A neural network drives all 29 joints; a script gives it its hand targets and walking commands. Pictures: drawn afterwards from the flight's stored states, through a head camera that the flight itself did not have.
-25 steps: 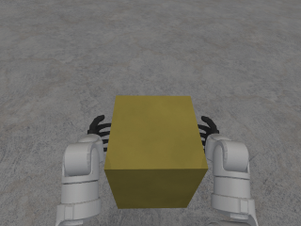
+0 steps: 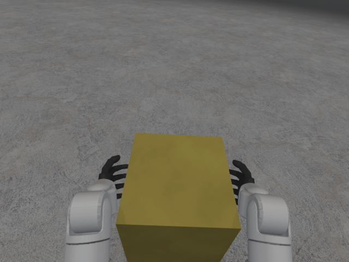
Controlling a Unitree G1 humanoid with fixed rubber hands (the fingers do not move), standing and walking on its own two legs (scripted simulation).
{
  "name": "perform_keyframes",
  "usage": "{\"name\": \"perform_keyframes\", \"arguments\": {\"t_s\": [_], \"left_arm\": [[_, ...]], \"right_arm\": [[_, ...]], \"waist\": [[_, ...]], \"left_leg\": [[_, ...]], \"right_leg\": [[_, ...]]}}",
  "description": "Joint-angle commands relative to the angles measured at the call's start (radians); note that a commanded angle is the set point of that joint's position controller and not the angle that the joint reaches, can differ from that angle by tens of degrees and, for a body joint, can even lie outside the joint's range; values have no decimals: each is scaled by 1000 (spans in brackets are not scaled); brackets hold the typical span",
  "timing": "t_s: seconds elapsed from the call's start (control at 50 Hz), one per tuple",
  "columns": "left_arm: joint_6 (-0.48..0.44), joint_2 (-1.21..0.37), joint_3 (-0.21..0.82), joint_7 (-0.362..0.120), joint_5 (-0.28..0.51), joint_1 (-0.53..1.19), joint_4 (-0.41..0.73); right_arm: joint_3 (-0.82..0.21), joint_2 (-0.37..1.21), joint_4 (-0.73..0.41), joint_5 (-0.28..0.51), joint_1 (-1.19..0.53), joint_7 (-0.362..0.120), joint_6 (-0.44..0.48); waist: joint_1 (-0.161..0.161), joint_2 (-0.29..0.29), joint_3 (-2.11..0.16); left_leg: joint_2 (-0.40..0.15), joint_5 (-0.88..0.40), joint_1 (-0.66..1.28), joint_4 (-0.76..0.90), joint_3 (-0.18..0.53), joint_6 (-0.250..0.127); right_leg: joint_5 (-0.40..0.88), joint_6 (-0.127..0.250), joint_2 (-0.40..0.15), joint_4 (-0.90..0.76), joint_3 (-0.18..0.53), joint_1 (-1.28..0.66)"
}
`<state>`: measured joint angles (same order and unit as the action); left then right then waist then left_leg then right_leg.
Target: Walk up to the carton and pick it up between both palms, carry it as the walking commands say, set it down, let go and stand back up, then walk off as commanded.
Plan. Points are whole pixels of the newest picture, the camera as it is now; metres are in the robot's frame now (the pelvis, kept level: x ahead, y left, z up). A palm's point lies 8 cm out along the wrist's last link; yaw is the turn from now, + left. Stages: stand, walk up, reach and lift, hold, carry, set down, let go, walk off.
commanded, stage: carry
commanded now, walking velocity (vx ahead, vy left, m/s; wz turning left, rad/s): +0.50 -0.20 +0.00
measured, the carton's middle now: (175, 204) +0.28 +0.00 +0.03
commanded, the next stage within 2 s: none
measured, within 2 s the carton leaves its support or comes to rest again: neither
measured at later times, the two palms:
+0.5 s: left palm (170, 128) +0.48 +0.02 +0.09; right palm (265, 132) +0.50 -0.27 +0.09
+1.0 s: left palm (201, 84) +0.80 -0.10 +0.08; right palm (269, 91) +0.80 -0.39 +0.07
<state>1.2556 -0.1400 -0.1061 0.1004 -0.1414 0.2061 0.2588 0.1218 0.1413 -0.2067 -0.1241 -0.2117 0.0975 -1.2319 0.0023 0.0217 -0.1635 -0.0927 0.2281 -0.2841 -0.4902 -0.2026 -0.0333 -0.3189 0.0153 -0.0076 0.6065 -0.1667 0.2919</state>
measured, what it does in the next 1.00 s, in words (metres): walks ahead: right foot, then left foot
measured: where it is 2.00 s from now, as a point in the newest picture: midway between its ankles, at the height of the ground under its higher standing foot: (217, 164)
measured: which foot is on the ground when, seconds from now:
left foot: down 0.00-0.26, up 0.28-0.56, down 0.58-0.96, up 0.98-1.00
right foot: up 0.00-0.22, down 0.24-0.60, up 0.62-0.94, down 0.96-1.00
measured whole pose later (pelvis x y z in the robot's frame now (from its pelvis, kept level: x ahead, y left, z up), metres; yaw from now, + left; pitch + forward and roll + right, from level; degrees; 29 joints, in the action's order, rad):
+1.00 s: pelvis +0.52 -0.24 -0.02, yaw +1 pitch +3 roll -3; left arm 1.20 -0.15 -0.06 0.10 -0.13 0.23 0.34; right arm 0.14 0.13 -0.36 -0.11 -0.21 0.10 -1.22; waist 0.00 -0.04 -0.03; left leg -0.25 0.47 -0.09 -0.67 -0.17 0.10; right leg -0.05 0.03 -0.04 0.45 -0.20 0.43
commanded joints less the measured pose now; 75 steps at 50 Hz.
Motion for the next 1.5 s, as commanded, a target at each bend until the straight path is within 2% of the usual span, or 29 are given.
{"name": "perform_keyframes", "arguments": {"t_s": [0.0,0.06,0.18,0.22,0.24,0.26,0.28,0.34,0.48,0.54,0.56,0.6,0.62,0.66,0.78,0.86,0.92,0.94,0.96,0.98,1.04,1.2,1.26,1.28,1.3,1.32,1.34,1.38,1.48], "left_arm": [[-4,-928,683,-265,400,544,2],[-30,-969,714,-258,426,565,42],[-36,-925,725,-239,413,459,94],[-29,-903,721,-242,415,429,85],[-26,-890,719,-244,408,416,78],[-36,-890,695,-243,382,399,55],[-36,-904,683,-245,381,423,67],[-52,-952,701,-243,405,453,108],[-53,-941,723,-255,424,436,116],[-42,-919,722,-255,426,448,103],[-36,-907,724,-255,423,450,103],[-11,-877,744,-260,429,499,124],[-12,-893,731,-260,416,493,102],[-18,-932,726,-262,430,495,83],[-55,-968,731,-227,400,432,107],[-52,-935,718,-217,384,397,127],[-40,-911,717,-225,392,386,126],[-35,-905,714,-230,394,372,113],[-31,-890,706,-233,383,341,93],[-44,-894,694,-238,375,368,64],[-62,-963,695,-243,396,401,107],[-68,-950,730,-261,437,393,162],[-53,-922,725,-260,434,403,145],[-44,-907,723,-260,428,408,144],[-29,-883,729,-262,428,425,149],[-14,-866,736,-263,432,452,159],[-11,-877,716,-264,413,444,121],[-17,-920,711,-266,429,456,88],[-53,-972,721,-237,405,434,107]], "right_arm": [[-641,886,-67,417,-544,-276,-6],[-681,922,-123,452,-592,-284,11],[-702,877,-182,444,-510,-278,15],[-704,868,-167,428,-480,-276,5],[-709,858,-160,426,-485,-278,-1],[-729,853,-196,446,-551,-283,-11],[-723,870,-179,454,-549,-285,-14],[-727,917,-221,479,-574,-289,8],[-702,892,-219,415,-478,-263,16],[-684,889,-183,405,-444,-267,9],[-670,882,-160,402,-410,-269,6],[-636,863,-91,386,-371,-265,9],[-655,880,-142,405,-442,-266,10],[-666,907,-154,415,-475,-265,8],[-709,904,-228,471,-499,-290,30],[-719,858,-252,461,-459,-291,26],[-727,842,-262,445,-453,-285,13],[-726,841,-251,435,-448,-282,8],[-726,834,-236,433,-459,-283,2],[-744,848,-260,448,-509,-282,-4],[-735,909,-266,465,-516,-282,18],[-710,905,-269,403,-413,-250,37],[-698,890,-237,395,-393,-258,23],[-686,882,-215,394,-368,-261,18],[-659,863,-179,382,-323,-261,11],[-645,856,-130,381,-328,-262,13],[-658,875,-156,396,-395,-265,12],[-664,905,-162,406,-442,-265,10],[-706,931,-214,469,-488,-288,29]], "waist": [[-20,-158,-19],[-22,-152,-80],[-24,-210,-127],[-12,-105,-183],[12,32,-225],[36,296,-256],[37,289,-231],[16,74,-222],[10,124,-164],[-20,48,-163],[-38,-19,-197],[-33,-395,-175],[-18,-235,-143],[-24,-86,-147],[-19,-193,-100],[-24,-250,-81],[-12,-187,-146],[7,-108,-207],[39,57,-261],[40,363,-326],[23,62,-294],[15,130,-190],[-13,59,-173],[-30,7,-195],[-49,-167,-221],[-37,-387,-196],[-19,-276,-153],[-25,-94,-144],[-22,-167,-103]], "left_leg": [[-408,383,321,386,572,-137],[-292,139,275,359,278,-64],[-199,-3,195,246,69,1],[-131,-80,126,35,-10,46],[-91,-31,-10,-186,-35,82],[2,204,-268,-400,-50,104],[7,324,-407,-512,40,75],[-48,246,-400,-494,134,50],[13,38,-186,-96,22,38],[20,-94,125,57,-47,15],[-48,-42,328,70,35,-13],[-425,49,590,277,746,-204],[-428,35,529,253,681,-197],[-388,-97,471,258,506,-152],[-235,-358,333,286,94,-41],[-210,-363,311,254,-11,9],[-161,-478,262,19,-84,46],[-124,-424,172,-166,-88,60],[-77,-209,-8,-433,-74,77],[49,273,-330,-659,-3,95],[-45,244,-425,-709,195,36],[11,37,-158,-98,30,34],[24,-134,105,57,-55,19],[-19,-95,292,65,-8,-4],[-213,38,434,147,279,-69],[-419,45,564,261,713,-202],[-428,38,530,259,699,-212],[-392,-160,481,249,523,-171],[-264,-368,371,280,152,-64]], "right_leg": [[-10,-33,-102,223,161,484],[85,-58,-87,44,76,327],[204,-44,-31,-250,-54,-40],[147,-24,-31,-313,-63,-272],[2,17,-157,-374,113,-419],[-37,124,-300,-397,375,-557],[54,184,-334,-398,425,-579],[217,166,-314,-354,289,-493],[206,173,-244,-419,132,-361],[241,107,-161,-286,19,-204],[257,63,-121,-138,-22,-66],[-167,-6,35,321,41,409],[-156,-1,-36,445,181,458],[-38,-19,-88,437,212,464],[164,-43,-51,30,26,278],[298,-22,-27,-149,-10,112],[258,3,17,-242,-77,-156],[198,14,18,-244,-73,-333],[93,52,-135,-294,141,-490],[142,200,-318,-329,491,-662],[374,202,-322,-273,372,-562],[349,169,-229,-388,122,-358],[309,109,-158,-283,19,-230],[304,71,-120,-163,-14,-107],[202,28,-65,80,-50,60],[-104,0,32,311,17,333],[-171,8,-20,454,164,425],[-65,-6,-80,461,210,452],[69,-31,-59,97,58,324]]}}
